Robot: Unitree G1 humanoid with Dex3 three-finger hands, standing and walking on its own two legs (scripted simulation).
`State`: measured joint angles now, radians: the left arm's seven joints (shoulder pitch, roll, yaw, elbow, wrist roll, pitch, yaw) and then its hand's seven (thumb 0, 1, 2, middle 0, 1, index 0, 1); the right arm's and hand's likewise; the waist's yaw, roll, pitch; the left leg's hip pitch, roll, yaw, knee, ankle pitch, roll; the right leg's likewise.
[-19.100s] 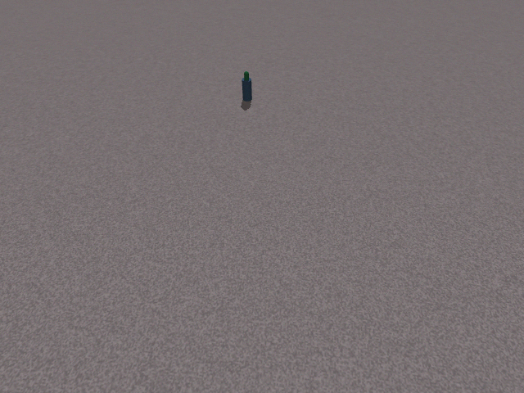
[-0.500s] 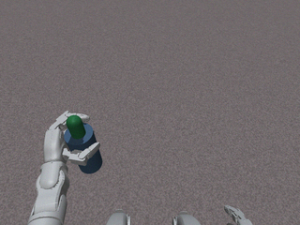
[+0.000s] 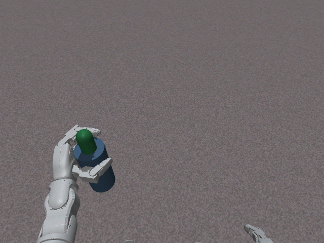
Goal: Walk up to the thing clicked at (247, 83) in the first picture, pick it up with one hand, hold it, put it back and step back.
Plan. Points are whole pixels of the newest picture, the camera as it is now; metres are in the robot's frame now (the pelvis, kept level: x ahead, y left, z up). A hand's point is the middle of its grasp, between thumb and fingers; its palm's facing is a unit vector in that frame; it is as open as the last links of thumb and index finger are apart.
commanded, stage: lift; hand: left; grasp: from the side
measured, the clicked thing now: (94, 160) +0.34 +0.17 +0.01
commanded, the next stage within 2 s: hold in 0.06 s
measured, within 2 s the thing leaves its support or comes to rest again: neither
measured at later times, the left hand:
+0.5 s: hand (90, 152) +0.34 +0.17 +0.06, palm faces +0.15 -0.99 -0.01, open 9.6 cm
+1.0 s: hand (88, 153) +0.33 +0.17 +0.07, palm faces +0.14 -0.99 -0.01, open 9.6 cm
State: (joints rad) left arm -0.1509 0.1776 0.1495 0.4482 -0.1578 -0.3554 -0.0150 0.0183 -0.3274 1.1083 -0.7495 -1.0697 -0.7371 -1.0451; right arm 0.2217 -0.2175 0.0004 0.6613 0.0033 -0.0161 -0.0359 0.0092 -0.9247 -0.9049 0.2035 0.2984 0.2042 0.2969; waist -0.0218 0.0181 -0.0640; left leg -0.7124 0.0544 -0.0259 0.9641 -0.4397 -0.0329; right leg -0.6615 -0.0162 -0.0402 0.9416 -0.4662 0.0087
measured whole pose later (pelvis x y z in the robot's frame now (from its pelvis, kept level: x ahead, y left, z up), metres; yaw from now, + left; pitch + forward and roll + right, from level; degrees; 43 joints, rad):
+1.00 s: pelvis +0.00 +0.00 +0.02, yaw +0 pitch +6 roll -1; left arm -0.13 0.16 0.13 0.45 -0.16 -0.35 -0.01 0.02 -0.33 1.11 -0.75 -1.07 -0.74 -1.05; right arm 0.22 -0.21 0.00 0.67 0.00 -0.01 -0.03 0.01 -0.93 -0.91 0.20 0.30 0.20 0.30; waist -0.02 0.02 -0.02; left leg -0.54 0.05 -0.01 0.83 -0.38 -0.03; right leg -0.50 -0.02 -0.03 0.81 -0.41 0.01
